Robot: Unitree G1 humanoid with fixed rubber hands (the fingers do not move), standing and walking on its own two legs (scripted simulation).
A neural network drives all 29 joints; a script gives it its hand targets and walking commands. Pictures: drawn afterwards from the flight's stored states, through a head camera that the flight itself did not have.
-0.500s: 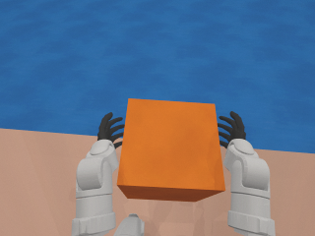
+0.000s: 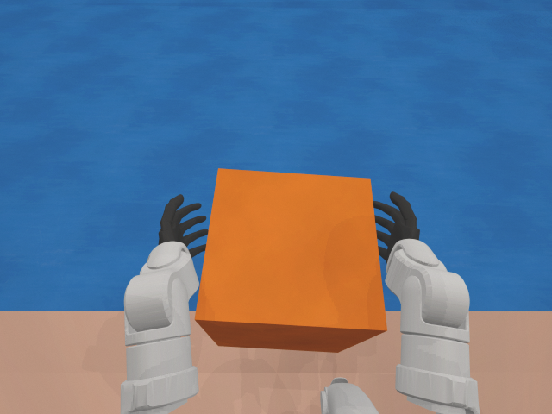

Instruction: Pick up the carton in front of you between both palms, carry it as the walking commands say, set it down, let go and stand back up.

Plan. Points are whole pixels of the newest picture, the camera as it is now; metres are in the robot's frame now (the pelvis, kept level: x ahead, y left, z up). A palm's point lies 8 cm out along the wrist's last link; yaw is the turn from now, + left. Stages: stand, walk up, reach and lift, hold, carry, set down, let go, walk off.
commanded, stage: carry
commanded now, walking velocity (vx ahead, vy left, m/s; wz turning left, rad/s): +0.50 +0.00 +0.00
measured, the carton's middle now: (285, 271) +0.33 -0.01 +0.00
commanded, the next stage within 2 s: none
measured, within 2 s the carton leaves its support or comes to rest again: neither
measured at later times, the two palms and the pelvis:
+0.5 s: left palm (210, 134) +0.61 +0.12 +0.05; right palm (361, 126) +0.64 -0.18 +0.04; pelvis +0.30 -0.04 -0.03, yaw +1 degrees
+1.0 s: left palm (211, 61) +0.94 +0.15 +0.02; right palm (328, 61) +0.92 -0.16 +0.03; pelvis +0.61 +0.01 -0.05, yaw +0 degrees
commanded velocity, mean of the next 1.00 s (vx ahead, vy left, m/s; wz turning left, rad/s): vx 0.50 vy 0.00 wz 0.00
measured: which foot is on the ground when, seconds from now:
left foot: down 0.00-0.24, up 0.26-0.72, down 0.74-1.00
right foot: up 0.00-0.20, down 0.22-0.74, up 0.76-1.00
